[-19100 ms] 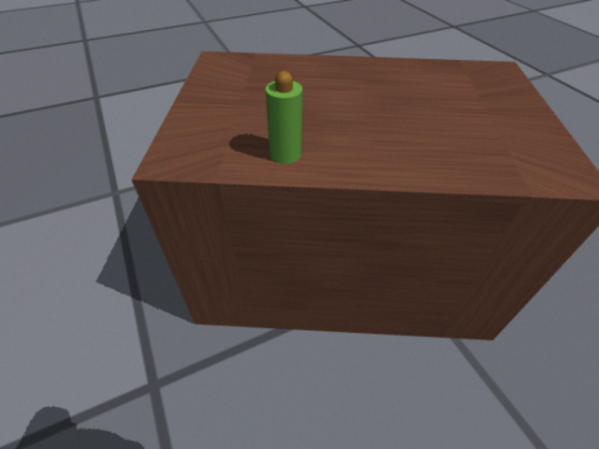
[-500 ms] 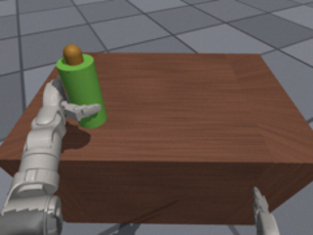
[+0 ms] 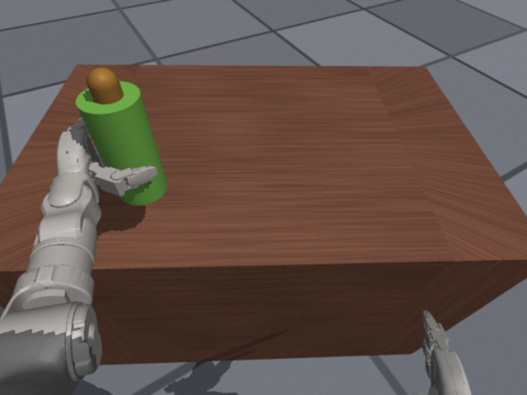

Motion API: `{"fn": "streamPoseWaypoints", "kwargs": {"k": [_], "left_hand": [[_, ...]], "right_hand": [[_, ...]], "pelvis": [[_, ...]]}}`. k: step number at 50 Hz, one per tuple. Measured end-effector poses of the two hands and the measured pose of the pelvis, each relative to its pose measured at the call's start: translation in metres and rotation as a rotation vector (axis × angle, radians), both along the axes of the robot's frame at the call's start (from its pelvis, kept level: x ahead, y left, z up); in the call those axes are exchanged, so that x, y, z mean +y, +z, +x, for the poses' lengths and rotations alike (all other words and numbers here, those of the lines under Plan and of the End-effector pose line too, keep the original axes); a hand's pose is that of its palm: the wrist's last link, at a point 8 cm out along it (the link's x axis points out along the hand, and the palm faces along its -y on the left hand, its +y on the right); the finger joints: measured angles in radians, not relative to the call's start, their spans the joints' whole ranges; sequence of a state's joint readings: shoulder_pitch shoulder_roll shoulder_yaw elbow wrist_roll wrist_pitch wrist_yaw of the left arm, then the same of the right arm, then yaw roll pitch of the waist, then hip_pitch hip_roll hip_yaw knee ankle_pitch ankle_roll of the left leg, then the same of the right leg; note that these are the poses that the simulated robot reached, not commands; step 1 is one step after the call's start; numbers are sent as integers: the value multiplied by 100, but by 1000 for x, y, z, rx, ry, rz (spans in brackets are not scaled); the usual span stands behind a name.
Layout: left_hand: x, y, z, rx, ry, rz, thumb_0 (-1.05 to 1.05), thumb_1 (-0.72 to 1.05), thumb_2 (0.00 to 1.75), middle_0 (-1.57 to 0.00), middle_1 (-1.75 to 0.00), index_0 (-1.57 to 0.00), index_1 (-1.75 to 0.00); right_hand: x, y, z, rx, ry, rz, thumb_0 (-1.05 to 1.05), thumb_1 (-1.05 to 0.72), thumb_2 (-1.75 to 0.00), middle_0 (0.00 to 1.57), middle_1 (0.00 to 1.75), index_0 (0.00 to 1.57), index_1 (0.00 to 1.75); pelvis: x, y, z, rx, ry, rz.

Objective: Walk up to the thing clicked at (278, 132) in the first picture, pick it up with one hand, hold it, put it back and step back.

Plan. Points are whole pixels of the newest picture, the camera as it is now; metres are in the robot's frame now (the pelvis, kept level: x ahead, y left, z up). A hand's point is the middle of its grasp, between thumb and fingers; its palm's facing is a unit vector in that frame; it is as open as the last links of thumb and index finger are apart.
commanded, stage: crouch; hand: left
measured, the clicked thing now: (124, 138) +0.46 +0.18 +0.16
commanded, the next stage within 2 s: lower in 0.24 s
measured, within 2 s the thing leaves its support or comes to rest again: rests again in 1.26 s
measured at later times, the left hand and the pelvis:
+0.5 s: hand (130, 154) +0.49 +0.19 +0.10, palm faces +0.15 -0.99 +0.00, open 11.1 cm; pelvis -0.01 +0.00 -0.02, yaw +0 degrees
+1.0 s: hand (139, 177) +0.49 +0.20 +0.04, palm faces +0.12 -0.99 -0.02, open 11.1 cm; pelvis -0.01 +0.01 -0.03, yaw -1 degrees
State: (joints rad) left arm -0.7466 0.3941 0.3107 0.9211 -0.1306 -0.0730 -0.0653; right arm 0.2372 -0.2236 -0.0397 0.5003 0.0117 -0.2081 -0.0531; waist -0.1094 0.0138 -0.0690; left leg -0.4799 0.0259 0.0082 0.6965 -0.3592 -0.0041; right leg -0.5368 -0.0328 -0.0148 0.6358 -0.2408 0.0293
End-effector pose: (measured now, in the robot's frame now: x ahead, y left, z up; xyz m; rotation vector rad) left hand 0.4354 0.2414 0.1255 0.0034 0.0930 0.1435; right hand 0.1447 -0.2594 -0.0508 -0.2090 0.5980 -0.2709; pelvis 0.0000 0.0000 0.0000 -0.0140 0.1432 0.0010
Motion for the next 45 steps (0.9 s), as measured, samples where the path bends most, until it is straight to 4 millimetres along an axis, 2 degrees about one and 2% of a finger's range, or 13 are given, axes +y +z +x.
{"fn": "streamPoseWaypoints", "kwargs": {"k": [22,36,45], "left_hand": [[0,-19,21,-4,3,-10,-1,-61,96,-71,-113,-74,-115],[3,-63,27,33,-19,3,-1,-61,95,-72,-113,-74,-115],[3,-78,28,19,-17,5,-1,-61,95,-72,-113,-74,-115]], "right_hand": [[-2,-9,-13,52,-11,-21,-1,51,-5,5,5,6,6],[4,-13,-13,71,11,-39,-1,51,-6,5,5,6,6],[11,-4,-5,32,41,-56,-1,50,-6,5,5,6,6]], "pelvis": [[1,-14,-7,63,-4,-2],[4,-24,-8,125,-10,-10],[6,-30,-5,142,-6,-16]]}}
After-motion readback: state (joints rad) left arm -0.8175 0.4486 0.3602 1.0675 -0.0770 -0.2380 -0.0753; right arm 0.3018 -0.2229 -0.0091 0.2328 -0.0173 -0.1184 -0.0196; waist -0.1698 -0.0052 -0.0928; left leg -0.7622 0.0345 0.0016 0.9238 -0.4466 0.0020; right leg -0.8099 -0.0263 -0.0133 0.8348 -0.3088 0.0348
